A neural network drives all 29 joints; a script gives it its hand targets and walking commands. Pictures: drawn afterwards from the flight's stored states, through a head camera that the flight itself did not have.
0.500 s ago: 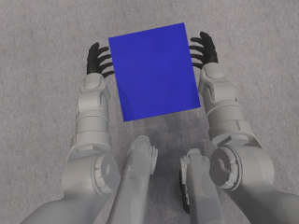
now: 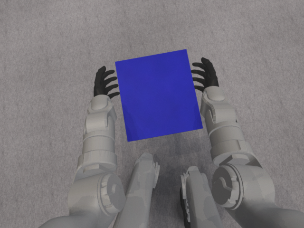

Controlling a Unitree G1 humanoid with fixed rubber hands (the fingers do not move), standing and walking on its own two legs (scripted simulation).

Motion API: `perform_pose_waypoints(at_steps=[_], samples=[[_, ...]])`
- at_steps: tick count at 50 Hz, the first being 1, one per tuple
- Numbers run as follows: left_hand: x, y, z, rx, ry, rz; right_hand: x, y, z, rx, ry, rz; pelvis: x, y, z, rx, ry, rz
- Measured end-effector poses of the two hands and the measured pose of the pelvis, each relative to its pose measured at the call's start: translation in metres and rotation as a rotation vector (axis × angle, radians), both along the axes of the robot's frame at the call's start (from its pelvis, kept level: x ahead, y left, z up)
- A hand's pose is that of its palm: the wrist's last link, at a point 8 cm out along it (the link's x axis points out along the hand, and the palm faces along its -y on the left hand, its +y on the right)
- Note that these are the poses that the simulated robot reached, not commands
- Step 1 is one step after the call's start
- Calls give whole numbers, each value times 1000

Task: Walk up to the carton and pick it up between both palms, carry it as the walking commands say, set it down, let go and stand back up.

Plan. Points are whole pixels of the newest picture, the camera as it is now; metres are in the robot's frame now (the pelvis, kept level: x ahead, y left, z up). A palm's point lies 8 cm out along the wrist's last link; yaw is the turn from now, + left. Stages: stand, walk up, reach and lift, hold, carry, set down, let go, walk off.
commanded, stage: reach and lift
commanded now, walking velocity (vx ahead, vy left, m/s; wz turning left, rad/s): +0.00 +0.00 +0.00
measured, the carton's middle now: (157, 101) +0.46 +0.09 -0.15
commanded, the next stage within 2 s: none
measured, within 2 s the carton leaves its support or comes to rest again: neither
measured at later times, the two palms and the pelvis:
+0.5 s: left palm (94, 93) +0.40 +0.22 +0.01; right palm (220, 83) +0.46 -0.05 +0.02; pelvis +0.02 +0.00 +0.06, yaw +1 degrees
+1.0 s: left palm (83, 89) +0.38 +0.21 +0.08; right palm (239, 76) +0.44 -0.06 +0.09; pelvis +0.04 +0.00 +0.13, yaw +2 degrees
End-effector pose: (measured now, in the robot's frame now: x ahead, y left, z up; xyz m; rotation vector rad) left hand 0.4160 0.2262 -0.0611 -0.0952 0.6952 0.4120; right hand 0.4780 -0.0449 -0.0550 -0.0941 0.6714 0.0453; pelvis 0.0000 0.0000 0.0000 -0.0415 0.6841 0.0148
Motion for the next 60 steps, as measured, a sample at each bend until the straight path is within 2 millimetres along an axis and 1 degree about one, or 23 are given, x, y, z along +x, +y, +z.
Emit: perform_pose_waypoints(at_steps=[34, 60], samples=[[-25, -9, 99, 0, -12, 22, -25, -8, 99, 0, -5, -7, 28, 3, 88, 10, -121, 14], [-44, -21, 173, 0, -20, 18, -45, -20, 174, -8, -13, -9, 48, 1, 155, 30, -273, 14]])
